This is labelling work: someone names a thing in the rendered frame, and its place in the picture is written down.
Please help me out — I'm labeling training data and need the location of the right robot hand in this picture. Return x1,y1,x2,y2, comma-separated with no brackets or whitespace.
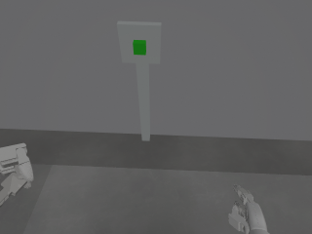
228,184,268,234

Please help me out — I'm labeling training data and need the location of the left robot hand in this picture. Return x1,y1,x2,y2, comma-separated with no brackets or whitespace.
0,143,34,208

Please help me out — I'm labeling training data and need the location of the panel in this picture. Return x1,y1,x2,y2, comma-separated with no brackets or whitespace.
117,20,162,141

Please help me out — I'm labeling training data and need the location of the button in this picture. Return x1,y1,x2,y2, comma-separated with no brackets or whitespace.
133,40,146,56

